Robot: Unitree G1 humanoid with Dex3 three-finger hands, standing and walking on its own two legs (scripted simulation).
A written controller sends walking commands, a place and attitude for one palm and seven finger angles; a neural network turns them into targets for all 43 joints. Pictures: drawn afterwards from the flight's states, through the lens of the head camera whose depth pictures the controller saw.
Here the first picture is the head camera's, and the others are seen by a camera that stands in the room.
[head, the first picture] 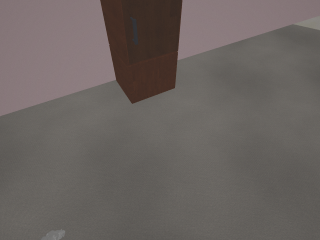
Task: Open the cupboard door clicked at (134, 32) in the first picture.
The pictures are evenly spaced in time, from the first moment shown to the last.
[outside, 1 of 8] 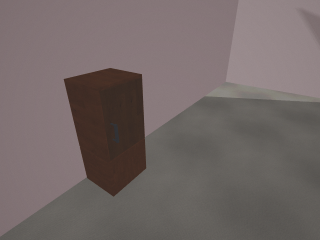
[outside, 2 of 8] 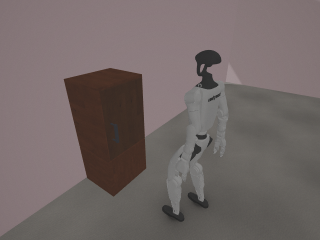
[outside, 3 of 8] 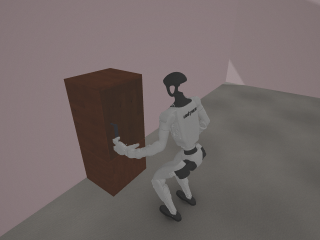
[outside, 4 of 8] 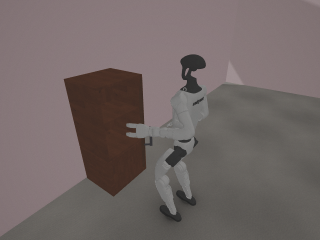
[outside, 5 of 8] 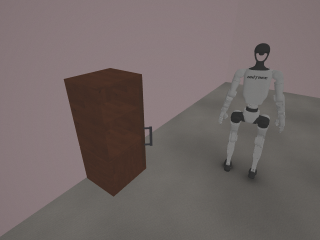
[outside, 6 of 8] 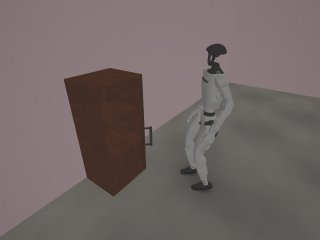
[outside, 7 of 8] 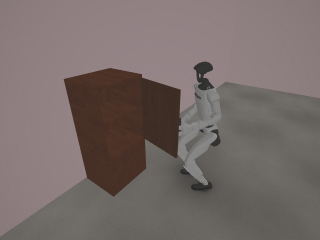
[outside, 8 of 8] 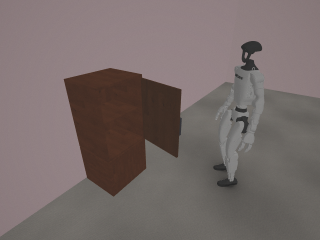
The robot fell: no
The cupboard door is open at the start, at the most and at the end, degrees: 0 81 81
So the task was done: yes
